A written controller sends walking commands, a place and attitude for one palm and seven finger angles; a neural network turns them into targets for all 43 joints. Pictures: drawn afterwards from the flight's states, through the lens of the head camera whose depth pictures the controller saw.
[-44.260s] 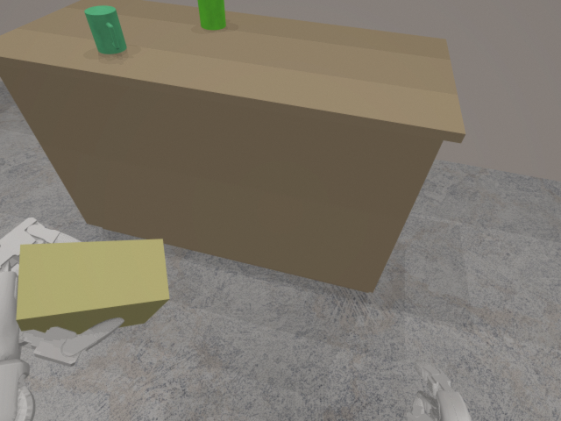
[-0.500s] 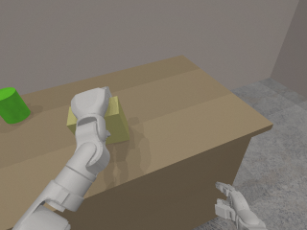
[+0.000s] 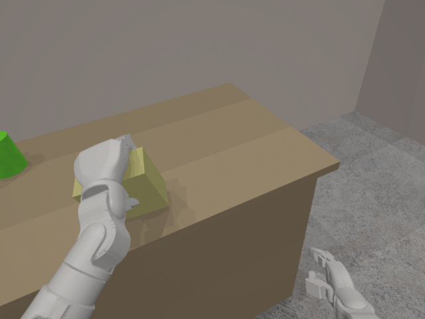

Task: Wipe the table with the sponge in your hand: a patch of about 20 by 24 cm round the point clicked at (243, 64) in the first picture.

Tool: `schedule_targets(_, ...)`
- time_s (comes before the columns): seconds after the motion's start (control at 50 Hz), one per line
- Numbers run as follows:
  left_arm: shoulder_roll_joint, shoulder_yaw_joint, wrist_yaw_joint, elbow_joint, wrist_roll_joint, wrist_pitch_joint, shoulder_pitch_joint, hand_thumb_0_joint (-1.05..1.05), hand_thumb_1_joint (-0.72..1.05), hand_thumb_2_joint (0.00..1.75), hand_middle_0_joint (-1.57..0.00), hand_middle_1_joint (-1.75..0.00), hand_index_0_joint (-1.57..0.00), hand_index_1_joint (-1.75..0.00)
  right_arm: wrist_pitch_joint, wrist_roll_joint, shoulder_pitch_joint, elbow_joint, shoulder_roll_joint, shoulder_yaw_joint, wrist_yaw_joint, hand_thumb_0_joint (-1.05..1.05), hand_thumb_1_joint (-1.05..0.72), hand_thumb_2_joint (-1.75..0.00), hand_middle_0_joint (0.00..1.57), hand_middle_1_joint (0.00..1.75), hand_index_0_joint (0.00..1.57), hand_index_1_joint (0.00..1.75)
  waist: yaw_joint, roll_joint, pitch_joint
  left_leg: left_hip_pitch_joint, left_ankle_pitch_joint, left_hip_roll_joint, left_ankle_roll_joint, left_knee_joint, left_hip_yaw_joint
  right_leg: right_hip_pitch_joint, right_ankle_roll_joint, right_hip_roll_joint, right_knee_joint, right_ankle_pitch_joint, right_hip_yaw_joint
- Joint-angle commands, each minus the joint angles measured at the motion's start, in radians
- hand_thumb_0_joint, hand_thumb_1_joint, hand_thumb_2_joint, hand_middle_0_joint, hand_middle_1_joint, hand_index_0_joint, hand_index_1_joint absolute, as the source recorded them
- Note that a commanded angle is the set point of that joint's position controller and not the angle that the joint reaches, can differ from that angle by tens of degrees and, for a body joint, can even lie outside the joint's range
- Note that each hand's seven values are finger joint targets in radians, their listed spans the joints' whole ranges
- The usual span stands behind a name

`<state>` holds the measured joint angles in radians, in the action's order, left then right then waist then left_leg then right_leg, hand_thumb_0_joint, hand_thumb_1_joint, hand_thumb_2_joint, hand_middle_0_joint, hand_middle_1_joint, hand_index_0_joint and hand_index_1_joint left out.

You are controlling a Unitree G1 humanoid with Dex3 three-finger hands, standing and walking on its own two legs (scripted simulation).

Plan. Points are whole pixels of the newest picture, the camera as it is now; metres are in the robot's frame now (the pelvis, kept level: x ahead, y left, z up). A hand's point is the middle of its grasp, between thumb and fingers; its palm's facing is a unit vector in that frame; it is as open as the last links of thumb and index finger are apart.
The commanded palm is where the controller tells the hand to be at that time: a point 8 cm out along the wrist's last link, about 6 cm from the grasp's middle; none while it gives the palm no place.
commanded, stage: wipe back along the third lane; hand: left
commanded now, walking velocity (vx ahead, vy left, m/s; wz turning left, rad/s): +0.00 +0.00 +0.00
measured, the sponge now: (129, 193) +0.32 +0.21 +0.12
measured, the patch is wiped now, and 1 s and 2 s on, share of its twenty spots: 0.95 1.00 1.00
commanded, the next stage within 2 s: slide back across to the middle lane in 0.14 s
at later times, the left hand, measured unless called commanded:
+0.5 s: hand (113, 186) +0.28 +0.21 +0.17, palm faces +0.28 -0.20 -0.94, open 10.2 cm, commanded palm +0.23 +0.22 +0.21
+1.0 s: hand (77, 197) +0.25 +0.26 +0.17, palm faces +0.21 -0.14 -0.97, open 10.1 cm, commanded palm +0.21 +0.27 +0.23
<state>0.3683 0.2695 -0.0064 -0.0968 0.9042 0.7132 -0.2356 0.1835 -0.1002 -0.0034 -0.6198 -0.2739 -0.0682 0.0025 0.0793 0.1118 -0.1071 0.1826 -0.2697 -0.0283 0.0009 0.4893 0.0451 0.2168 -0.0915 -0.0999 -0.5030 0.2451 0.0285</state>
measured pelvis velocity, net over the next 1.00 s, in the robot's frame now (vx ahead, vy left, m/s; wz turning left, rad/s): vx -0.01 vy -0.01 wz -0.01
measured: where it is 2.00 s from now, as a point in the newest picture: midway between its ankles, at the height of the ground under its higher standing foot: outside the picture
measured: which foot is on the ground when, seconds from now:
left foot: down 0.00-1.00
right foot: down 0.00-1.00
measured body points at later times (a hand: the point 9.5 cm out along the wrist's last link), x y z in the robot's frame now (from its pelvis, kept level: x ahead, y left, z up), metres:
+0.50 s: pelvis +0.00 -0.02 +0.00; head -0.06 -0.08 +0.44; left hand +0.26 +0.22 +0.22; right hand +0.24 -0.24 -0.07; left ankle +0.00 +0.13 -0.73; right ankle +0.01 -0.06 -0.74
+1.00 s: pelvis -0.01 -0.01 +0.00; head -0.05 -0.07 +0.44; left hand +0.24 +0.27 +0.23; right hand +0.25 -0.21 -0.07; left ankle +0.00 +0.13 -0.74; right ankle +0.01 -0.06 -0.74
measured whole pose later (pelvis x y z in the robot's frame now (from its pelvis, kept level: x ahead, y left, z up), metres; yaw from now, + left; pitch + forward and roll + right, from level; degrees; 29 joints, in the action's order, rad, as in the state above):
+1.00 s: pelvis -0.01 -0.01 +0.00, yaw +0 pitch -3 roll +1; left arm 0.52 0.06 0.10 -0.23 0.81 0.60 -0.05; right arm 0.07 -0.07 0.01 -0.64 -0.28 -0.06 0.06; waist 0.11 0.13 -0.07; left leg 0.18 -0.27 -0.02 0.00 0.51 0.05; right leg 0.22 -0.10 -0.11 -0.52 0.24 0.03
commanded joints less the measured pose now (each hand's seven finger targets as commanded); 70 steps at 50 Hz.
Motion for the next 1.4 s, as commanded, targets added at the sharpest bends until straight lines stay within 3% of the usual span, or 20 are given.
schedule_targets(0.0, 0.037, -0.032, 0.029, -0.066, -0.055, 0.006, -0.088, 0.0, 0.1, 1.3, -1.2, -1.6, -1.2, -1.6, -0.066, 0.0, -0.282, 0.189, -0.067, 0.032, 0.003, 0.0, -0.9, -0.9, 0.2, 0.3, 0.2, 0.3, 0.009, -0.192, -0.041, 0.057, 0.097, -0.009, 0.045, -0.035, -0.042, -0.064, 0.044, 0.072, 0.145, -0.046, 0.091)
schedule_targets(0.12, 0.087, -0.083, 0.027, -0.092, -0.059, -0.012, -0.042, 0.0, 0.1, 1.3, -1.2, -1.6, -1.2, -1.6, -0.083, 0.005, -0.277, 0.19, -0.069, 0.038, 0.007, 0.0, -0.9, -0.9, 0.2, 0.3, 0.2, 0.3, 0.019, -0.213, -0.056, 0.055, 0.095, -0.015, 0.048, -0.018, -0.042, -0.075, 0.048, 0.078, 0.158, -0.03, 0.131)
schedule_targets(0.18, 0.053, -0.057, 0.028, -0.088, -0.067, -0.019, -0.017, 0.0, 0.1, 1.3, -1.2, -1.6, -1.2, -1.6, -0.09, 0.007, -0.278, 0.189, -0.067, 0.038, 0.008, 0.0, -0.9, -0.9, 0.2, 0.3, 0.2, 0.3, 0.013, -0.23, -0.038, 0.068, 0.088, -0.016, 0.047, -0.007, -0.045, -0.072, 0.055, 0.083, 0.163, -0.025, 0.139)
schedule_targets(0.32, 0.209, -0.195, 0.02, -0.151, -0.068, -0.031, 0.002, 0.0, 0.1, 1.3, -1.2, -1.6, -1.2, -1.6, -0.089, 0.017, -0.272, 0.183, -0.074, 0.039, 0.02, 0.0, -0.9, -0.9, 0.2, 0.3, 0.2, 0.3, 0.035, -0.185, -0.053, 0.066, 0.114, -0.019, 0.045, 0.004, -0.035, -0.094, 0.047, 0.089, 0.153, -0.071, 0.189)
schedule_targets(0.48, 0.254, -0.25, 0.035, -0.205, -0.088, -0.043, 0.066, 0.0, 0.1, 1.3, -1.2, -1.6, -1.2, -1.6, -0.093, 0.023, -0.265, 0.192, -0.072, 0.037, 0.035, 0.0, -0.9, -0.9, 0.2, 0.3, 0.2, 0.3, 0.037, -0.178, -0.041, 0.071, 0.136, -0.019, 0.043, 0.017, -0.026, -0.093, 0.046, 0.093, 0.145, -0.094, 0.202)
schedule_targets(0.52, 0.308, -0.292, 0.037, -0.226, -0.083, -0.048, 0.041, 0.0, 0.1, 1.3, -1.2, -1.6, -1.2, -1.6, -0.097, 0.024, -0.26, 0.188, -0.077, 0.036, 0.039, 0.0, -0.9, -0.9, 0.2, 0.3, 0.2, 0.3, 0.04, -0.146, -0.047, 0.058, 0.138, -0.021, 0.046, 0.017, -0.022, -0.085, 0.04, 0.092, 0.148, -0.087, 0.217)
schedule_targets(0.58, 0.287, -0.271, 0.046, -0.218, -0.085, -0.055, 0.023, 0.0, 0.1, 1.3, -1.2, -1.6, -1.2, -1.6, -0.11, 0.024, -0.26, 0.189, -0.073, 0.036, 0.049, 0.0, -0.9, -0.9, 0.2, 0.3, 0.2, 0.3, 0.033, -0.162, -0.04, 0.057, 0.132, -0.021, 0.045, 0.017, -0.019, -0.073, 0.043, 0.093, 0.149, -0.067, 0.203)
schedule_targets(0.62, 0.32, -0.291, 0.049, -0.257, -0.079, -0.067, -0.005, 0.0, 0.1, 1.3, -1.2, -1.6, -1.2, -1.6, -0.124, 0.023, -0.262, 0.193, -0.074, 0.035, 0.052, 0.0, -0.9, -0.9, 0.2, 0.3, 0.2, 0.3, 0.041, -0.114, -0.069, 0.034, 0.135, -0.023, 0.049, 0.01, -0.016, -0.074, 0.036, 0.092, 0.149, -0.055, 0.207)
schedule_targets(0.68, 0.32, -0.291, 0.057, -0.214, -0.078, -0.074, -0.007, 0.0, 0.1, 1.3, -1.2, -1.6, -1.2, -1.6, -0.139, 0.028, -0.251, 0.182, -0.075, 0.037, 0.058, 0.0, -0.9, -0.9, 0.2, 0.3, 0.2, 0.3, 0.036, -0.168, -0.065, 0.052, 0.151, -0.022, 0.047, 0.023, -0.014, -0.093, 0.041, 0.099, 0.141, -0.103, 0.21)
schedule_targets(0.72, 0.398, -0.351, 0.057, -0.249, -0.067, -0.084, -0.025, 0.0, 0.1, 1.3, -1.2, -1.6, -1.2, -1.6, -0.145, 0.03, -0.252, 0.177, -0.084, 0.038, 0.06, 0.0, -0.9, -0.9, 0.2, 0.3, 0.2, 0.3, 0.047, -0.138, -0.112, 0.037, 0.152, -0.026, 0.048, 0.02, -0.011, -0.113, 0.037, 0.1, 0.134, -0.1, 0.225)
schedule_targets(0.78, 0.338, -0.299, 0.07, -0.225, -0.07, -0.093, -0.035, 0.0, 0.1, 1.3, -1.2, -1.6, -1.2, -1.6, -0.158, 0.028, -0.256, 0.175, -0.073, 0.033, 0.062, 0.0, -0.9, -0.9, 0.2, 0.3, 0.2, 0.3, 0.039, -0.139, -0.072, 0.041, 0.147, -0.023, 0.046, 0.006, -0.008, -0.082, 0.039, 0.098, 0.135, -0.081, 0.185)
schedule_targets(0.82, 0.367, -0.33, 0.072, -0.26, -0.071, -0.105, -0.031, 0.0, 0.1, 1.3, -1.2, -1.6, -1.2, -1.6, -0.17, 0.027, -0.262, 0.177, -0.075, 0.034, 0.061, 0.0, -0.9, -0.9, 0.2, 0.3, 0.2, 0.3, 0.052, -0.093, -0.09, 0.022, 0.155, -0.023, 0.048, 0.0, -0.002, -0.085, 0.031, 0.093, 0.129, -0.096, 0.186)
schedule_targets(0.86, 0.36, -0.327, 0.077, -0.229, -0.065, -0.107, -0.003, 0.0, 0.1, 1.3, -1.2, -1.6, -1.2, -1.6, -0.174, 0.03, -0.249, 0.168, -0.075, 0.035, 0.062, 0.0, -0.9, -0.9, 0.2, 0.3, 0.2, 0.3, 0.049, -0.146, -0.1, 0.034, 0.175, -0.023, 0.048, 0.009, -0.007, -0.107, 0.039, 0.097, 0.115, -0.145, 0.173)
schedule_targets(0.9, 0.373, -0.334, 0.083, -0.239, -0.064, -0.113, -0.01, 0.0, 0.1, 1.3, -1.2, -1.6, -1.2, -1.6, -0.173, 0.032, -0.248, 0.165, -0.078, 0.036, 0.064, 0.0, -0.9, -0.9, 0.2, 0.3, 0.2, 0.3, 0.044, -0.151, -0.085, 0.031, 0.166, -0.023, 0.048, 0.007, -0.008, -0.094, 0.043, 0.099, 0.124, -0.132, 0.173)
schedule_targets(0.92, 0.375, -0.335, 0.083, -0.252, -0.06, -0.119, -0.027, 0.0, 0.1, 1.3, -1.2, -1.6, -1.2, -1.6, -0.179, 0.029, -0.256, 0.167, -0.079, 0.035, 0.063, 0.0, -0.9, -0.9, 0.2, 0.3, 0.2, 0.3, 0.045, -0.103, -0.085, 0.018, 0.157, -0.023, 0.048, -0.008, -0.004, -0.081, 0.035, 0.092, 0.126, -0.106, 0.168)
schedule_targets(0.96, 0.36, -0.333, 0.085, -0.244, -0.064, -0.128, 0.03, 0.0, 0.1, 1.3, -1.2, -1.6, -1.2, -1.6, -0.184, 0.032, -0.246, 0.167, -0.075, 0.035, 0.061, 0.0, -0.9, -0.9, 0.2, 0.3, 0.2, 0.3, 0.051, -0.137, -0.088, 0.028, 0.169, -0.021, 0.048, -0.004, -0.007, -0.095, 0.04, 0.095, 0.115, -0.133, 0.153)
schedule_targets(1.1, 0.34, -0.275, 0.087, -0.102, -0.037, -0.135, -0.148, 0.0, 0.1, 1.3, -1.2, -1.6, -1.2, -1.6, -0.187, 0.03, -0.239, 0.138, -0.082, 0.029, 0.081, 0.0, -0.9, -0.9, 0.2, 0.3, 0.2, 0.3, 0.023, -0.124, -0.016, 0.034, 0.078, -0.02, 0.043, -0.038, -0.005, -0.019, 0.038, 0.09, 0.156, 0.015, 0.127)
schedule_targets(1.28, 0.305, -0.218, 0.113, 0.069, 0.001, -0.143, -0.245, 0.0, 0.1, 1.3, -1.2, -1.6, -1.2, -1.6, -0.202, 0.023, -0.219, 0.12, -0.089, 0.029, 0.078, 0.0, -0.9, -0.9, 0.2, 0.3, 0.2, 0.3, 0.025, -0.128, -0.087, 0.04, 0.077, -0.015, 0.042, -0.078, 0.007, -0.066, 0.032, 0.086, 0.132, -0.011, 0.057)
schedule_targets(1.32, 0.344, -0.249, 0.119, 0.077, 0.01, -0.142, -0.255, 0.0, 0.1, 1.3, -1.2, -1.6, -1.2, -1.6, -0.203, 0.021, -0.222, 0.116, -0.094, 0.031, 0.071, 0.0, -0.9, -0.9, 0.2, 0.3, 0.2, 0.3, 0.031, -0.114, -0.117, 0.036, 0.095, -0.014, 0.041, -0.082, 0.013, -0.086, 0.026, 0.083, 0.123, -0.037, 0.068)
schedule_targets(1.38, 0.285, -0.208, 0.131, 0.072, 0.005, -0.153, -0.235, 0.0, 0.1, 1.3, -1.2, -1.6, -1.2, -1.6, -0.201, 0.023, -0.213, 0.122, -0.089, 0.031, 0.061, 0.0, -0.9, -0.9, 0.2, 0.3, 0.2, 0.3, 0.027, -0.143, -0.1, 0.037, 0.129, -0.011, 0.045, -0.081, 0.011, -0.088, 0.03, 0.084, 0.114, -0.097, 0.033)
